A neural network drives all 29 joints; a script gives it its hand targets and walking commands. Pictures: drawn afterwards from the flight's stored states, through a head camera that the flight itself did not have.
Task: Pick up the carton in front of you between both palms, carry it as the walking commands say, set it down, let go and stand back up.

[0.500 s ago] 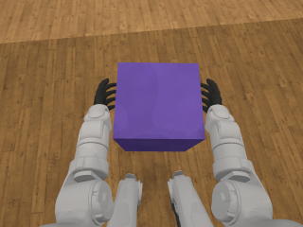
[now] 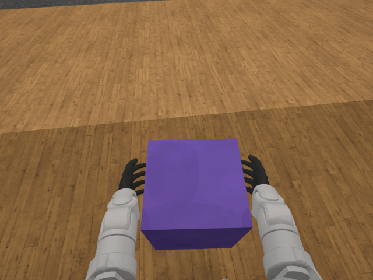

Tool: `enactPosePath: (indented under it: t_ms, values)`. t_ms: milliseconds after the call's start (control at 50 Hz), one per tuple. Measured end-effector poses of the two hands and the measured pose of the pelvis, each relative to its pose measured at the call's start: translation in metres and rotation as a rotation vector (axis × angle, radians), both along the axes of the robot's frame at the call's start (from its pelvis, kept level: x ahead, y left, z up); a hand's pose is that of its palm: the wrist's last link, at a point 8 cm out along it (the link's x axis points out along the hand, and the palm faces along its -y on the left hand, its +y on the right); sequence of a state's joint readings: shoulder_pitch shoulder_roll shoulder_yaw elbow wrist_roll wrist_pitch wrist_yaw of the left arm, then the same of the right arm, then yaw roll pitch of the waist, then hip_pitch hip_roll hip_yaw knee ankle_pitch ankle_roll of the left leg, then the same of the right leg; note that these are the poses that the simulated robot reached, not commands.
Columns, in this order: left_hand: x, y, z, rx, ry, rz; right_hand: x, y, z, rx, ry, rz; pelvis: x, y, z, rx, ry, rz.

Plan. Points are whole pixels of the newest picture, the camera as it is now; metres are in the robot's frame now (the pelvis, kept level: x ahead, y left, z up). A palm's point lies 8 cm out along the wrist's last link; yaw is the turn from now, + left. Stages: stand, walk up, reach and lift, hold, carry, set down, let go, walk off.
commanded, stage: reach and lift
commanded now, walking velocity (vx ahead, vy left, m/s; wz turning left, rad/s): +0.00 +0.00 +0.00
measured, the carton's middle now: (193, 198) +0.33 +0.00 -0.09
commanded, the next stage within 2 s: hold in 1.24 s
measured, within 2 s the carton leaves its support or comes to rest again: neither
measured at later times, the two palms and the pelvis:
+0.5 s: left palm (116, 191) +0.29 +0.15 +0.06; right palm (271, 184) +0.29 -0.15 +0.06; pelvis +0.00 +0.00 +0.04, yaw +0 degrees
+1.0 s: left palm (115, 184) +0.30 +0.15 +0.07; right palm (272, 177) +0.30 -0.15 +0.07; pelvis +0.01 +0.00 +0.04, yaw +0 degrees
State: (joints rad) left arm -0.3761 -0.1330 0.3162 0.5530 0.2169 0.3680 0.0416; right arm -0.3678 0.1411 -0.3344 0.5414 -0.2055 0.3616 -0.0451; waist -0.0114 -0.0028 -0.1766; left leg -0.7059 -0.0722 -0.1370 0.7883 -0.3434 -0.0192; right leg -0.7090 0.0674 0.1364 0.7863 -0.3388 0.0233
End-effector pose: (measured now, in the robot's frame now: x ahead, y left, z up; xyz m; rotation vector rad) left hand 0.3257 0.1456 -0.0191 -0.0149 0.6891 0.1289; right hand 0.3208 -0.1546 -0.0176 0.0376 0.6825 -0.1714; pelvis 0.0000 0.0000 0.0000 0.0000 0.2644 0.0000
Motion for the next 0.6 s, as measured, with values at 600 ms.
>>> enactPosePath:
  t_ms: [600]
  values:
    - [-0.032,0.003,0.081,0.031,-0.003,-0.005,-0.027,0.003,0.081,-0.031,-0.002,0.043,-0.003,0.0,0.035,0.0,-0.324,-0.001]
